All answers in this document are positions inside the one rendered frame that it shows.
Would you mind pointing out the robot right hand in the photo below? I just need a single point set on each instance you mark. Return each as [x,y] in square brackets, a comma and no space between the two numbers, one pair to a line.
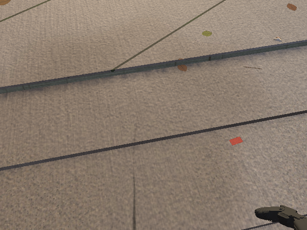
[284,215]

